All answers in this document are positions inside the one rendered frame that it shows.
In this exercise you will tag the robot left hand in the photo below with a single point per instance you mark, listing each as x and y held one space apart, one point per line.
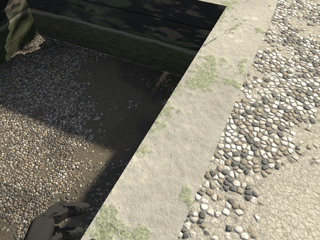
43 227

